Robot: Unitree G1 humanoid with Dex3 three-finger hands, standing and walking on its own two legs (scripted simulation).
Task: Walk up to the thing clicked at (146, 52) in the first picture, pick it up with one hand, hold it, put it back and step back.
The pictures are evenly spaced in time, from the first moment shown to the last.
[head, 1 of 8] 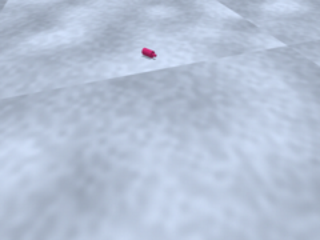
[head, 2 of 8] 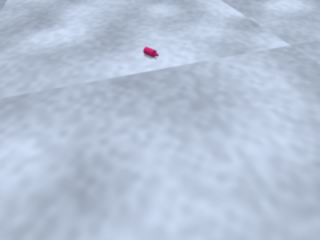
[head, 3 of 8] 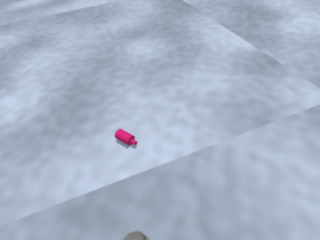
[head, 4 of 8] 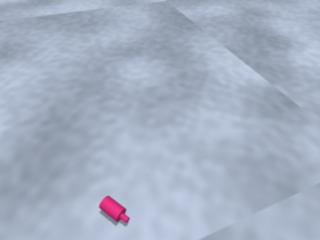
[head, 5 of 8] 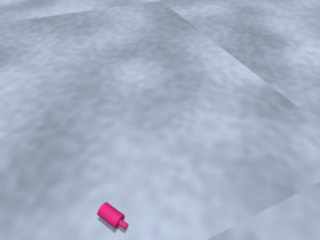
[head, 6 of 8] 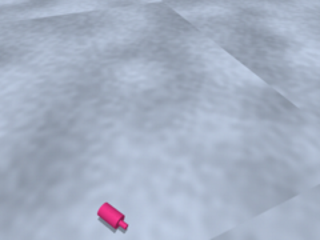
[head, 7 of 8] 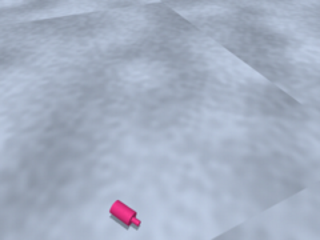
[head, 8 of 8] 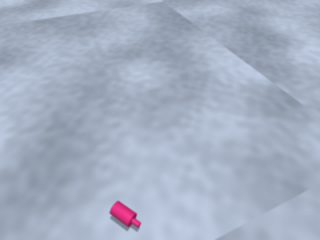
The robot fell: no
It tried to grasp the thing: no
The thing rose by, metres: 0.00
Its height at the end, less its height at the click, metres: +0.00
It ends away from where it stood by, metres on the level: 0.00
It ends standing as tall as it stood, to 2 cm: yes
